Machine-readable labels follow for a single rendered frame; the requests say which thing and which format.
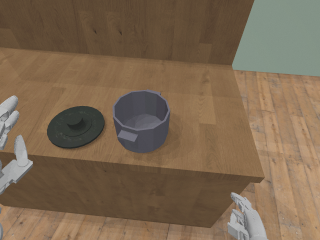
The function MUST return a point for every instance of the knob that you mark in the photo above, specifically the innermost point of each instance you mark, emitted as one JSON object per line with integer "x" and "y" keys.
{"x": 74, "y": 120}

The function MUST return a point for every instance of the pot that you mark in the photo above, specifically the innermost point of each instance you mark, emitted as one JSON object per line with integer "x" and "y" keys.
{"x": 141, "y": 120}

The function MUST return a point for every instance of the table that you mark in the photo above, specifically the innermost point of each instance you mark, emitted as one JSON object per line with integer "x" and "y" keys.
{"x": 60, "y": 54}

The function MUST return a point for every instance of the right robot hand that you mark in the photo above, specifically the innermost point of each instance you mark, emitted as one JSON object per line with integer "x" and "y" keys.
{"x": 247, "y": 225}

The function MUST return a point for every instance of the left robot hand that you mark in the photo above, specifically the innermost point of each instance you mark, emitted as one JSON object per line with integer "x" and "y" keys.
{"x": 16, "y": 169}

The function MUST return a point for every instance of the lid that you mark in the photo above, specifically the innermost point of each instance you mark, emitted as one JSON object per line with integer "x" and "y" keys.
{"x": 63, "y": 136}

